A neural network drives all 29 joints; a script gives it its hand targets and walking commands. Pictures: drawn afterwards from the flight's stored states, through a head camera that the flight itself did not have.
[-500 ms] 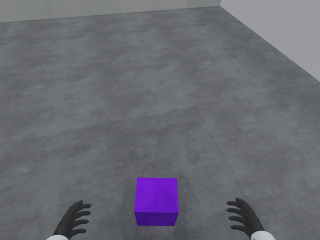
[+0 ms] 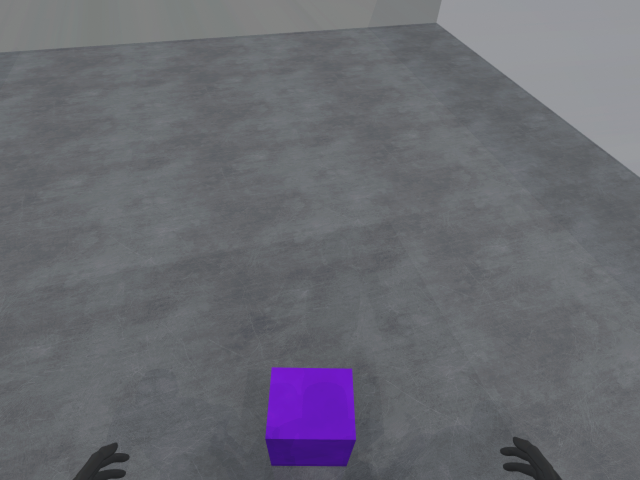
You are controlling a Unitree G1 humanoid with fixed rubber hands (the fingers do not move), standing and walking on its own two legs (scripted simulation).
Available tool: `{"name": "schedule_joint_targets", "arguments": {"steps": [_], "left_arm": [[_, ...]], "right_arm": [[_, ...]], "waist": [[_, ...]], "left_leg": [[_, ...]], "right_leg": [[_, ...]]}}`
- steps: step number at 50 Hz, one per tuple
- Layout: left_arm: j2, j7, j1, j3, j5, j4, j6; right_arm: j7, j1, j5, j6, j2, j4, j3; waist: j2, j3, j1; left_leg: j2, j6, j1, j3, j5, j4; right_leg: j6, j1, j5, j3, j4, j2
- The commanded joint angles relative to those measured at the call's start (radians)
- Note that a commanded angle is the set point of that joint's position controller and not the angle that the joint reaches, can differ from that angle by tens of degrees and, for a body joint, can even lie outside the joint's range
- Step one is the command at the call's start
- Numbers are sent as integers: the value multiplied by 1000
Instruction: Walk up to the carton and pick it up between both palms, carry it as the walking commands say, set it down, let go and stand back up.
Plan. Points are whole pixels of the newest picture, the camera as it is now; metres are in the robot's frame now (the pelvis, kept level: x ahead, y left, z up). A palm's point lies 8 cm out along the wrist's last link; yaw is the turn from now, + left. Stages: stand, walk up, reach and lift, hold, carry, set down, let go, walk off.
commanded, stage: stand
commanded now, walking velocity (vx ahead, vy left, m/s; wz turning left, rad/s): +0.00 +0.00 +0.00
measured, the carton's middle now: (310, 418) +0.40 +0.00 -0.64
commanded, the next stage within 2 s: none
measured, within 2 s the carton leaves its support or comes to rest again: neither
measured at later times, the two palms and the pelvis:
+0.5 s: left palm out of the picture +0.09 +0.30 -0.09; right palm out of the picture +0.09 -0.30 -0.09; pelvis -0.01 +0.00 +0.01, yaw +0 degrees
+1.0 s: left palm out of the picture +0.06 +0.31 -0.10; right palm out of the picture +0.07 -0.30 -0.09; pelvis -0.02 +0.00 +0.01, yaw +1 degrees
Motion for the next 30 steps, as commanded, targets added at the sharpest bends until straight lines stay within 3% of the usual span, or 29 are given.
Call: {"name": "schedule_joint_targets", "arguments": {"steps": [1,30], "left_arm": [[147,6,-26,31,-2,-38,-16],[183,-1,-61,11,-12,127,-29]], "right_arm": [[-6,-25,1,-16,-152,-37,-33],[-3,-48,11,-31,-194,131,-10]], "waist": [[11,-65,-3],[7,-10,-4]], "left_leg": [[94,-1,53,-68,384,-45],[110,10,49,-101,255,-152]], "right_leg": [[9,9,366,67,-49,-100],[-1,30,240,84,-149,-124]]}}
